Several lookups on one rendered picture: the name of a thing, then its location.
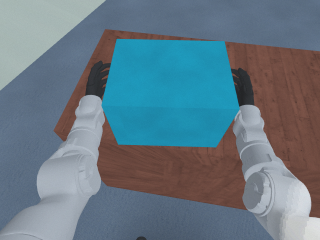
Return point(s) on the carton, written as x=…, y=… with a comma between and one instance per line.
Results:
x=170, y=93

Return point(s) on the right robot forearm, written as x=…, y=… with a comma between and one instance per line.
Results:
x=253, y=147

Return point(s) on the robot left upper arm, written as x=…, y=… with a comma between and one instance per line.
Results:
x=65, y=185

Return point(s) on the pedestal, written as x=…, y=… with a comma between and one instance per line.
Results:
x=286, y=88

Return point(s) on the robot right hand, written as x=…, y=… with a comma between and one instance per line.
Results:
x=244, y=88

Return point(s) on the left robot forearm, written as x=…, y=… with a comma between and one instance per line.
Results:
x=86, y=132

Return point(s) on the robot right upper arm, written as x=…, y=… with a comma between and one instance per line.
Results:
x=282, y=206

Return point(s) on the robot left hand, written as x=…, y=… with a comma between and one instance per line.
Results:
x=95, y=82

